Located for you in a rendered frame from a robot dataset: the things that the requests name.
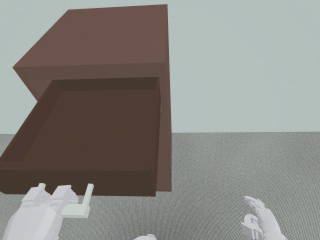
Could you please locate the handle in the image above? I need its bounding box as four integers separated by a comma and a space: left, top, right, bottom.
38, 183, 94, 218

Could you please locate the robot left hand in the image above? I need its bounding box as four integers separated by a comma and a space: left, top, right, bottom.
2, 185, 79, 240

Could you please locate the cabinet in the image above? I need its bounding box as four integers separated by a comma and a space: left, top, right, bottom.
12, 4, 172, 192

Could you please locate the drawer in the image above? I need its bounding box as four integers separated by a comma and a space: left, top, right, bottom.
0, 77, 161, 197

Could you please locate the robot right hand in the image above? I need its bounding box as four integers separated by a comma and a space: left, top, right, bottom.
241, 196, 281, 240

